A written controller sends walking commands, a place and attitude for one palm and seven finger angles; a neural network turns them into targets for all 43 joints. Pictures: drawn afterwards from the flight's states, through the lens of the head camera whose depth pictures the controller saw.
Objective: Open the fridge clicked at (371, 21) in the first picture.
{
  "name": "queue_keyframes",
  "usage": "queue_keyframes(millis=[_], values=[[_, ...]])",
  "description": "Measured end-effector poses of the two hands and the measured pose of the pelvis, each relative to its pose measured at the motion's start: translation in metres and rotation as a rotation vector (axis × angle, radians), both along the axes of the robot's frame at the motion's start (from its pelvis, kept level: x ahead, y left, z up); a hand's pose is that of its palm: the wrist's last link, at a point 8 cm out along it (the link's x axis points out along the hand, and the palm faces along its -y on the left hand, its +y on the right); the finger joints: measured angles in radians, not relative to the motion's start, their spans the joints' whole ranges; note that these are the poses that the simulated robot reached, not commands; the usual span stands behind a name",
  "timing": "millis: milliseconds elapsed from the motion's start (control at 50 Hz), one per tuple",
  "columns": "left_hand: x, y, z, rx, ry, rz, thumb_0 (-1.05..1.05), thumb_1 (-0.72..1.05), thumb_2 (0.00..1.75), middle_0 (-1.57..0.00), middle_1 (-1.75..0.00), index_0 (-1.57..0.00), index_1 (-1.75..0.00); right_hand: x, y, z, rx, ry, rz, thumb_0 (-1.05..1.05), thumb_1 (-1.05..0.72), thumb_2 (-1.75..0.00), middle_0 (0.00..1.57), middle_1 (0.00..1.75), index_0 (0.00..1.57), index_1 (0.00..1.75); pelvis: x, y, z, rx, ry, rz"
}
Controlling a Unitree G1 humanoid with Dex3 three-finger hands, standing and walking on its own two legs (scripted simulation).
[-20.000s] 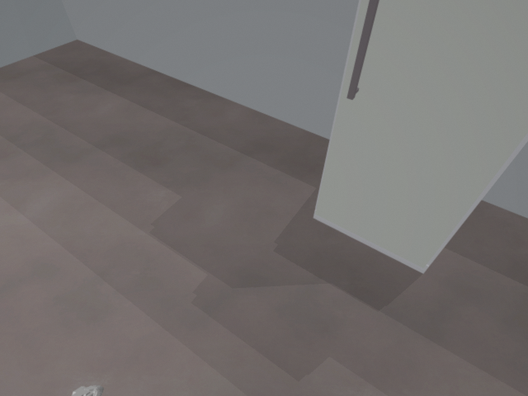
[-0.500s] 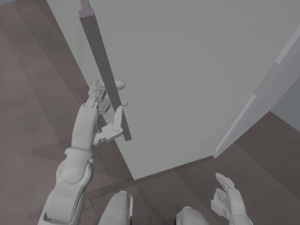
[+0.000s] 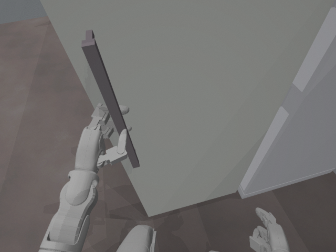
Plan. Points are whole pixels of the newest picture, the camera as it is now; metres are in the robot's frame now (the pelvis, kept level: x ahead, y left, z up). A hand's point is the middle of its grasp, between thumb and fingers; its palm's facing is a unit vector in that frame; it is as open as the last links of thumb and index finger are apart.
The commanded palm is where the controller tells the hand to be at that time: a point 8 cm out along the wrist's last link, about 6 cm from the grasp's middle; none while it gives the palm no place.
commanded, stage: stop walking and hold the door back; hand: left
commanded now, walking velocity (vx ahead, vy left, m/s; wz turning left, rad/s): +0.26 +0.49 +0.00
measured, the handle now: (119, 117) +0.36 +0.13 +0.15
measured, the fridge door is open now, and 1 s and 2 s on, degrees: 89 81 84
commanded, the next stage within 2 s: loosen the grip on the handle in 1.58 s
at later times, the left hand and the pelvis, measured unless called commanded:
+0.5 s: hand (123, 136) +0.31 +0.11 +0.14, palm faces +0.17 -0.96 -0.24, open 6.7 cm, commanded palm +0.32 +0.19 +0.12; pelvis -0.13 -0.08 +0.00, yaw +4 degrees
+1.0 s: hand (119, 120) +0.36 +0.13 +0.14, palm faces +0.12 -0.97 -0.23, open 6.7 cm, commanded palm +0.34 +0.19 +0.12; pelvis -0.11 -0.06 -0.01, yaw +0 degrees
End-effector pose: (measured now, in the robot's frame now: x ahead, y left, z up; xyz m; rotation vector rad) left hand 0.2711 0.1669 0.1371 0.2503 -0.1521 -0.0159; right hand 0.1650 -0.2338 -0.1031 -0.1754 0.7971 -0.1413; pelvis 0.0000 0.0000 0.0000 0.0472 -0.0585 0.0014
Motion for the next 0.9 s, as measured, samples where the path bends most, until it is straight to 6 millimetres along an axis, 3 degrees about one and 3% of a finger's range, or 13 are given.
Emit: queue_keyframes(millis=[180, 320, 420, 520, 600, 720, 820, 900], values=[[-0.007, -0.007, 0.008, -0.001, 0.086, 0.141, -0.03, 0.59, 1.02, -0.33, -1.25, -0.25, -1.21, -0.033, -0.044, 0.025, -0.014, -0.023, 0.061, 0.01, -0.91, -0.90, 0.19, 0.30, 0.20, 0.30, -0.043, -0.040, 0.017, 0.038, 0.007, 0.067], [0.000, -0.006, 0.012, -0.010, 0.132, 0.168, -0.02, 0.61, 1.00, -0.31, -1.22, -0.26, -1.22, -0.103, -0.074, 0.030, -0.051, 0.052, 0.015, 0.01, -0.91, -0.90, 0.20, 0.30, 0.20, 0.30, -0.088, -0.055, 0.023, 0.057, 0.031, 0.031], [0.010, -0.003, 0.013, -0.010, 0.135, 0.171, -0.02, 0.61, 1.00, -0.31, -1.21, -0.25, -1.22, -0.171, -0.094, 0.003, -0.069, 0.110, -0.047, 0.01, -0.91, -0.90, 0.20, 0.30, 0.20, 0.30, -0.126, -0.063, 0.003, -0.011, 0.005, 0.050], [0.013, -0.007, 0.018, -0.025, 0.205, 0.228, 0.01, 0.62, 1.00, -0.28, -1.16, -0.26, -1.25, -0.244, -0.104, -0.025, -0.044, 0.346, -0.057, 0.01, -0.91, -0.90, 0.19, 0.30, 0.20, 0.30, -0.129, -0.084, 0.003, -0.044, 0.024, 0.074], [0.017, -0.008, 0.018, -0.028, 0.202, 0.269, 0.01, 0.61, 1.04, -0.28, -1.16, -0.26, -1.25, -0.277, -0.123, -0.049, -0.033, 0.439, -0.072, 0.01, -0.90, -0.90, 0.20, 0.30, 0.20, 0.30, -0.130, -0.103, -0.014, -0.036, 0.024, 0.076], [0.025, -0.008, 0.022, -0.044, 0.259, 0.295, 0.03, 0.60, 1.06, -0.26, -1.13, -0.27, -1.29, -0.279, -0.146, -0.032, -0.061, 0.389, -0.145, 0.01, -0.91, -0.90, 0.20, 0.30, 0.20, 0.30, -0.129, -0.098, 0.004, -0.004, 0.014, 0.056], [0.036, -0.003, 0.024, -0.049, 0.282, 0.276, 0.03, 0.60, 1.07, -0.26, -1.12, -0.29, -1.31, -0.257, -0.152, -0.008, -0.120, 0.302, -0.141, 0.01, -0.91, -0.90, 0.20, 0.30, 0.20, 0.30, -0.123, -0.087, 0.012, 0.016, 0.017, 0.043], [0.047, 0.005, 0.022, -0.042, 0.251, 0.227, 0.03, 0.59, 1.06, -0.27, -1.15, -0.29, -1.29, -0.234, -0.147, 0.001, -0.183, 0.228, -0.136, 0.01, -0.91, -0.90, 0.20, 0.30, 0.20, 0.30, -0.114, -0.070, 0.004, -0.015, 0.018, 0.031]])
